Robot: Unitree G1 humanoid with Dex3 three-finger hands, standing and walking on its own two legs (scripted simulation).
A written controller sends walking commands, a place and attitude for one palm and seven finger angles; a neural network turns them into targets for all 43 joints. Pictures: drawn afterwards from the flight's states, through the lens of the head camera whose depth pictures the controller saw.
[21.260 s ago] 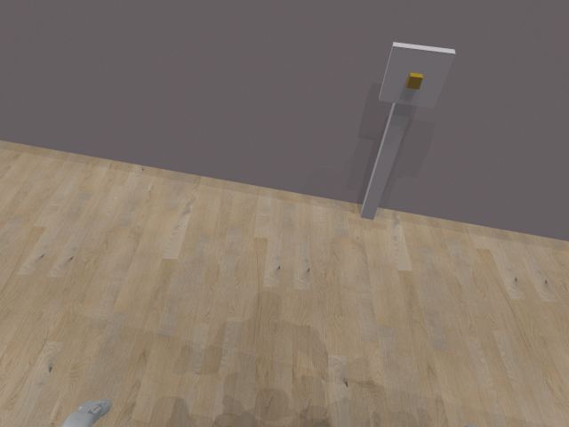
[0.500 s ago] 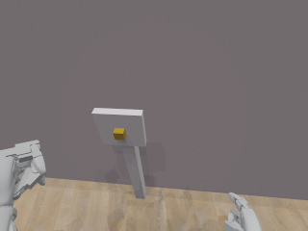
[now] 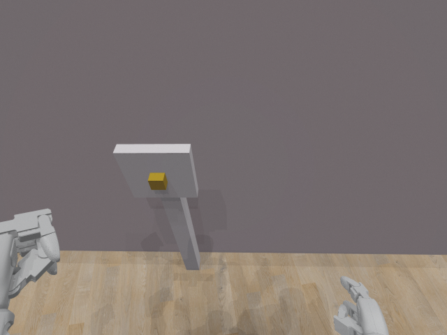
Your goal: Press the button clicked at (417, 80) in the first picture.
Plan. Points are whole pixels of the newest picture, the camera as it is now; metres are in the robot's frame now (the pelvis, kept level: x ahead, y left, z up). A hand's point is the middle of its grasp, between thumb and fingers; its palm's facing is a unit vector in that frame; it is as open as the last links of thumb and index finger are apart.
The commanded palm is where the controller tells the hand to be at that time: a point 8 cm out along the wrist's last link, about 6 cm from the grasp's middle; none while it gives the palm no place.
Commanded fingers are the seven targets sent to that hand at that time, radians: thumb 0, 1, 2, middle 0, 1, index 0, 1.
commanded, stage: step back with the hand held close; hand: left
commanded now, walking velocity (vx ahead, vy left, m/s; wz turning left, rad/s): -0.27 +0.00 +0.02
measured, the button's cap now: (158, 180) +0.48 +0.20 -0.06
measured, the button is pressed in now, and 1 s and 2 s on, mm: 0 0 0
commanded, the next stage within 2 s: stop stepping back and stand still in 1.04 s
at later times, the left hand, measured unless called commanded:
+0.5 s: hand out of the picture +0.12 +0.26 +0.15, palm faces +0.36 -0.79 -0.51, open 3.1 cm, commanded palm +0.06 +0.30 +0.17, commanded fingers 0.00 0.90 0.90 -1.30 -1.50 -1.30 -1.50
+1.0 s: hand out of the picture +0.07 +0.26 +0.17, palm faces +0.34 -0.84 -0.43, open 3.1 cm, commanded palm +0.00 +0.30 +0.17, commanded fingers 0.00 0.90 0.90 -1.30 -1.50 -1.30 -1.50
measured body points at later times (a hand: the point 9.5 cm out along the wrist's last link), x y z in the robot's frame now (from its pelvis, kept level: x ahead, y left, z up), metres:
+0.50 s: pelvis -0.07 +0.02 -0.02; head -0.04 +0.03 +0.43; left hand +0.10 +0.30 +0.18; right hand +0.12 -0.22 -0.09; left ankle +0.01 +0.10 -0.74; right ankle -0.02 -0.11 -0.74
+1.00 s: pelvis -0.13 +0.02 -0.01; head -0.10 +0.06 +0.44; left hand +0.04 +0.30 +0.19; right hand +0.04 -0.20 -0.08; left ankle +0.01 +0.10 -0.74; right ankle -0.26 -0.11 -0.71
